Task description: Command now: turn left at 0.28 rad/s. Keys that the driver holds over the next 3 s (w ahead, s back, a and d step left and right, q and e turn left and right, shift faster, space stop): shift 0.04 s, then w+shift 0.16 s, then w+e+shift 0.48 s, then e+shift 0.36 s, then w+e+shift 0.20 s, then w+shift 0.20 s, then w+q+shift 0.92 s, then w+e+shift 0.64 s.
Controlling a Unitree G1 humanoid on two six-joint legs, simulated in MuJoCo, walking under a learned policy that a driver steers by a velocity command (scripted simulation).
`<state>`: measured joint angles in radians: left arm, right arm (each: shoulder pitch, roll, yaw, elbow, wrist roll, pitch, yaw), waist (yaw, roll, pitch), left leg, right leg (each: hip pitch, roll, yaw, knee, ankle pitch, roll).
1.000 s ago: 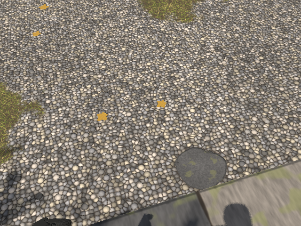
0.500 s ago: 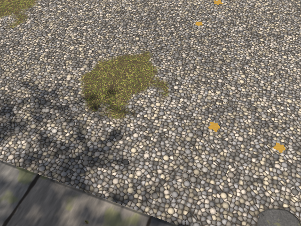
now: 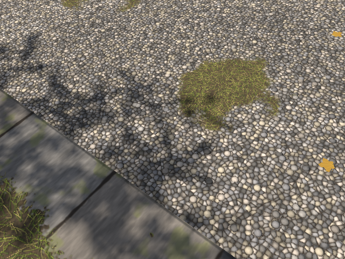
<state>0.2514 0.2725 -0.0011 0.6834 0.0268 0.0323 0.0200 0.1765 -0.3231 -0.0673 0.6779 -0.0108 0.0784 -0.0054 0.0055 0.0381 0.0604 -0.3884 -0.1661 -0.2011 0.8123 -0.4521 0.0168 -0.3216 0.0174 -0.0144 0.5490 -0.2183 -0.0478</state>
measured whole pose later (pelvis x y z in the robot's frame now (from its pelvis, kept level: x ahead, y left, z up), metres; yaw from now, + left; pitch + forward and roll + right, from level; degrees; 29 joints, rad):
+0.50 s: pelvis +0.05 +0.01 +0.01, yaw -6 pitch +1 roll +1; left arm 0.21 0.30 0.06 0.69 0.02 0.04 -0.06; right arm 0.38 -0.29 -0.02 0.81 -0.03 -0.06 -0.01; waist -0.04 -0.03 -0.01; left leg 0.04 -0.02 0.13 0.26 -0.32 0.03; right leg -0.75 -0.01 0.06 1.10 -0.10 -0.01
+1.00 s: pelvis +0.34 -0.12 -0.01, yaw -33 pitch +1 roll -1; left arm 0.39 0.22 0.00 0.83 0.08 -0.17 -0.08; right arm 0.11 -0.25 0.05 0.53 -0.07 -0.06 0.00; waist 0.02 0.02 0.03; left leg -0.79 0.08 -0.20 1.15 -0.28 -0.11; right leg -0.27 0.21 0.10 0.61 -0.33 -0.15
